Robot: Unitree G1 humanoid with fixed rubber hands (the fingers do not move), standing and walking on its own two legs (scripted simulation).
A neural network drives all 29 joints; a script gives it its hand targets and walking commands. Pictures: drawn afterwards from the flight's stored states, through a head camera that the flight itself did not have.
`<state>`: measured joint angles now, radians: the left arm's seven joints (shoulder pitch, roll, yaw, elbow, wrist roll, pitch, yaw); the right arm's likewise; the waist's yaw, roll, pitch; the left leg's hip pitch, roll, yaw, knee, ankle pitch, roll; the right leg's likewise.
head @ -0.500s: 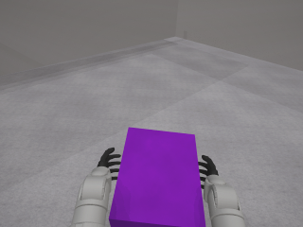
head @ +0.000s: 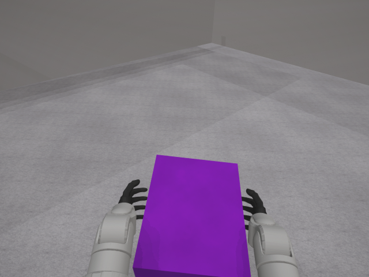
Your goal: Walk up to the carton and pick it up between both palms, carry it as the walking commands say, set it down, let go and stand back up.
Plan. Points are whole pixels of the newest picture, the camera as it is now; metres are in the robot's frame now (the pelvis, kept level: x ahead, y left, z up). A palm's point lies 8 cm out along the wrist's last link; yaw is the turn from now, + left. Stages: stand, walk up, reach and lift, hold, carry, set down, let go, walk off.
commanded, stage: hold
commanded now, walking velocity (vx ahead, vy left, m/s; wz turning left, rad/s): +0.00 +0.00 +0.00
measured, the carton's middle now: (190, 226) +0.30 +0.00 -0.03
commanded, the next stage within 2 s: carry in 0.20 s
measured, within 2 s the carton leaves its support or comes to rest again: neither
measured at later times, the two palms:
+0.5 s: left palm (142, 211) +0.26 +0.10 +0.07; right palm (282, 224) +0.25 -0.19 +0.06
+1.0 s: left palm (180, 265) +0.16 +0.02 +0.07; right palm (342, 261) +0.18 -0.27 +0.06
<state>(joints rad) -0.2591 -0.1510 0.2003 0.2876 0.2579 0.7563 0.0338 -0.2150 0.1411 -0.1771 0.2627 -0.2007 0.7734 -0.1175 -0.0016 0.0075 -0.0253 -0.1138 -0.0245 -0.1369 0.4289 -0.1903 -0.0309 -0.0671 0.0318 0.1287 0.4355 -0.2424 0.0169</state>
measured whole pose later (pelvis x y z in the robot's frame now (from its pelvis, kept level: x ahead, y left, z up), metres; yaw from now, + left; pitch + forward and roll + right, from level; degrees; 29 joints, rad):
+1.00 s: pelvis -0.07 -0.15 -0.03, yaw +3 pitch +3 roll +1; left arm -0.04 -0.13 0.05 -0.44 0.06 1.24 0.19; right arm -0.03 0.13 0.01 -0.40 -0.06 1.25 -0.23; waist 0.03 -0.04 -0.18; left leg -0.46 0.12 0.13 0.71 -0.29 -0.05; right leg -0.58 0.01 -0.07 0.97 -0.41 -0.01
